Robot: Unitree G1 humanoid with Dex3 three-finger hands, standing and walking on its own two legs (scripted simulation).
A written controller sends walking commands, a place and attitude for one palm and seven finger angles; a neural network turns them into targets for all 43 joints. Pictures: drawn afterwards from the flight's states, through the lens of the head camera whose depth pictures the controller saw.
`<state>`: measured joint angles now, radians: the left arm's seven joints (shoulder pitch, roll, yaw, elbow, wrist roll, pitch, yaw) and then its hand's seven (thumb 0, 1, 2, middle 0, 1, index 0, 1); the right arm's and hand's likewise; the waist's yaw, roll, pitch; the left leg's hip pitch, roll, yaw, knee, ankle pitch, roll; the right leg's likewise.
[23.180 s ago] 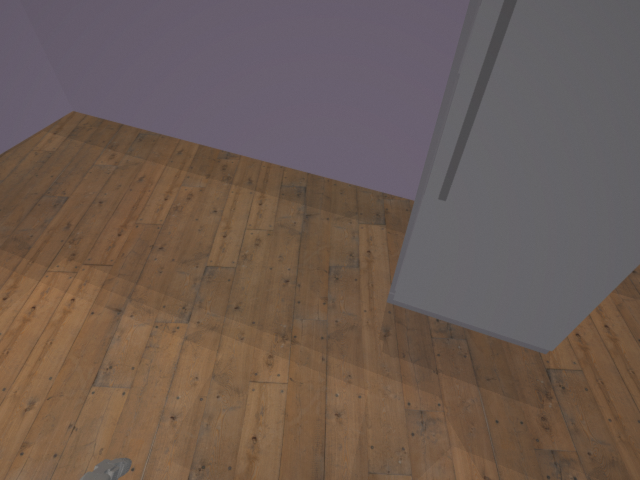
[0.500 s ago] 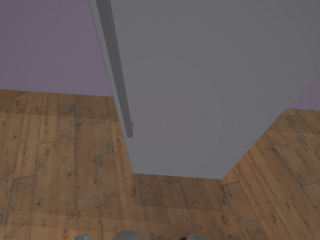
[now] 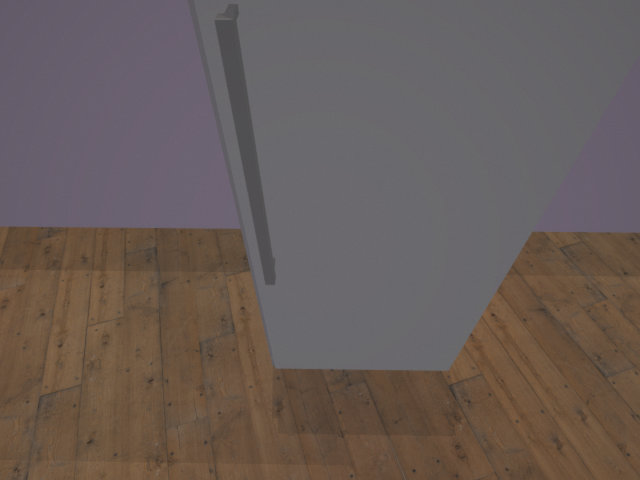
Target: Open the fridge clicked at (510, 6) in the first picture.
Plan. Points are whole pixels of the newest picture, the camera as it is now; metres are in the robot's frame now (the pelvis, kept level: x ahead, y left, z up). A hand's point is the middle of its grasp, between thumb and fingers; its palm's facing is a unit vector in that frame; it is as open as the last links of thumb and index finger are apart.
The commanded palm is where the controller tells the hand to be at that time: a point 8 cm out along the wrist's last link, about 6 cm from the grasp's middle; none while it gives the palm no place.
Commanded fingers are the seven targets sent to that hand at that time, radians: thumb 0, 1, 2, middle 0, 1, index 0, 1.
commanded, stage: come to a stop and stand still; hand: left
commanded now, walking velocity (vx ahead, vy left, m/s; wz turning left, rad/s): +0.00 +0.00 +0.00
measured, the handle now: (256, 181) +0.51 +0.13 +0.09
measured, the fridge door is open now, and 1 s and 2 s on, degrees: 0 0 0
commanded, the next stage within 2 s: look again from close up in 0.52 s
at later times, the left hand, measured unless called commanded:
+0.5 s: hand out of the picture -0.04 +0.16 -0.18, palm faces +0.03 -0.99 -0.14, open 7.4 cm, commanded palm none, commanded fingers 0.00 0.90 0.90 -0.20 -0.30 -0.20 -0.30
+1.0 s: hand out of the picture +0.04 +0.23 -0.17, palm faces +0.03 -0.96 -0.26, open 7.4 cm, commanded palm none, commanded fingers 0.00 0.90 0.90 -0.20 -0.30 -0.20 -0.30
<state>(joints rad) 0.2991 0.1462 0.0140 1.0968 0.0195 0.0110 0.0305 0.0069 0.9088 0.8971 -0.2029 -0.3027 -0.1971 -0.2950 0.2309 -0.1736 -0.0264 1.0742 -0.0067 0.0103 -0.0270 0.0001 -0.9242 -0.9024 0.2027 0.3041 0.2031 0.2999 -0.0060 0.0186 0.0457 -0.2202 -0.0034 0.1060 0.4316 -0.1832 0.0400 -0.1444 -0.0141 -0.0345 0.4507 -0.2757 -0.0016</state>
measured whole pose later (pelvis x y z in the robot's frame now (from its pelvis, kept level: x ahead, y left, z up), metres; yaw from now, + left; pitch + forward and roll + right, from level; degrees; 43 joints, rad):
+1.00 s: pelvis -0.02 +0.02 -0.01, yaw +0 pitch -3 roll -1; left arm 0.27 0.26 0.01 0.94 0.03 0.00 0.03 0.01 0.91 0.90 -0.20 -0.30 -0.20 -0.30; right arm 0.19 -0.26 -0.02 0.95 -0.02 -0.01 -0.01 0.00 -0.91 -0.90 0.20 0.30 0.20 0.30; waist 0.00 -0.01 -0.01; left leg -0.26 -0.01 0.11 0.51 -0.20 0.08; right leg -0.17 -0.03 -0.03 0.50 -0.27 0.02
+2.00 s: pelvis -0.05 +0.02 +0.00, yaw +1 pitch -2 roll -1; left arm 0.44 0.11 0.00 1.08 0.03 0.00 0.04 0.00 0.91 0.90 -0.20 -0.30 -0.20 -0.30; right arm 0.32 -0.13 -0.02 1.10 -0.01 0.03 -0.01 0.00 -0.91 -0.90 0.20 0.30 0.20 0.30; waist 0.00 0.00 0.00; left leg -0.30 -0.02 0.10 0.43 -0.11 0.07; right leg -0.22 -0.03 -0.03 0.46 -0.20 0.02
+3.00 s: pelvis -0.04 +0.02 +0.00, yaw +0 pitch -1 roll -1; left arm 0.41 0.10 0.01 1.08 0.03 0.00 0.04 0.00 0.91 0.90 -0.20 -0.30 -0.20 -0.29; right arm 0.32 -0.12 -0.02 1.10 -0.01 0.02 -0.02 0.00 -0.91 -0.90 0.20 0.30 0.20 0.30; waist -0.01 0.00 0.01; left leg -0.31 -0.02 0.08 0.45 -0.12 0.06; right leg -0.23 0.00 -0.01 0.47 -0.22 0.01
